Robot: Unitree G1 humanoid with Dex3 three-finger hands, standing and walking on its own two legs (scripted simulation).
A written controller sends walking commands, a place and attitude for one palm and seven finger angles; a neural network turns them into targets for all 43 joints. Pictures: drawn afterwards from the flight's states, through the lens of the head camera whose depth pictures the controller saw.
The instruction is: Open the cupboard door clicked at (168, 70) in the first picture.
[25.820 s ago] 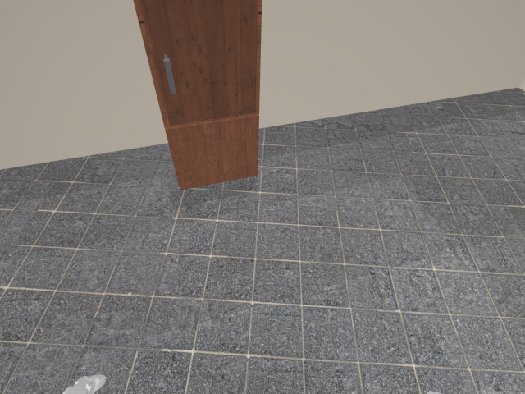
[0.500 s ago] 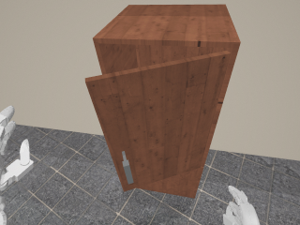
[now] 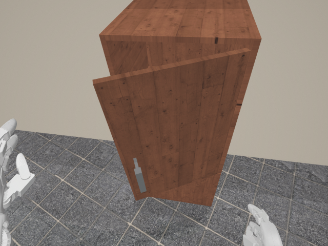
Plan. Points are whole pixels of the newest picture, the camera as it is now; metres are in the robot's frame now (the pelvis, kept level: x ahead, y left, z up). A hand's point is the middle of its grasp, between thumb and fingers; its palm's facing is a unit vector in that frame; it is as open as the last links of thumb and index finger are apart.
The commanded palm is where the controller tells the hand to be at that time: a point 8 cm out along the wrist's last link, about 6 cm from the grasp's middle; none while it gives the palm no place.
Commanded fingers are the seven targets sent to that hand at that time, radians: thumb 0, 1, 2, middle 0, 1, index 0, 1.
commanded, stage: step back with the hand held close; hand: left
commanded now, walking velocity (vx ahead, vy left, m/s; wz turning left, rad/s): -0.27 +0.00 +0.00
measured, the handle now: (139, 175) +0.36 +0.13 -0.11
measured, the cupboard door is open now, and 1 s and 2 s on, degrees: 28 28 28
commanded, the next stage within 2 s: stop stepping back and stand still in 1.30 s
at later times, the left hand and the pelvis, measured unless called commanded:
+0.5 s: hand (3, 203) +0.15 +0.29 +0.15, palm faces +0.40 -0.78 -0.47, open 7.4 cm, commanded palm +0.09 +0.33 +0.17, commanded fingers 0.00 0.90 0.90 -0.20 -0.30 -0.20 -0.30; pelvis -0.06 +0.03 -0.01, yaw -2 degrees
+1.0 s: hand out of the picture +0.06 +0.29 +0.16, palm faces +0.49 -0.71 -0.50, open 7.4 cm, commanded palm -0.01 +0.33 +0.17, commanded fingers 0.00 0.90 0.90 -0.20 -0.30 -0.20 -0.30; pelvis -0.13 +0.02 -0.03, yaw +5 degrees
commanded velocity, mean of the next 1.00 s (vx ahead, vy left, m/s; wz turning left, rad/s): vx -0.31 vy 0.00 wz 0.01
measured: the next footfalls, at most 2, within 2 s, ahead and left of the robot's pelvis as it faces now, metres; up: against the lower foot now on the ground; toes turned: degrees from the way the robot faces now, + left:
left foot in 1.12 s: -0.06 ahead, +0.13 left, +0.00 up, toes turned +6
right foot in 1.50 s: -0.31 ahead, -0.13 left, +0.00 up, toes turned -6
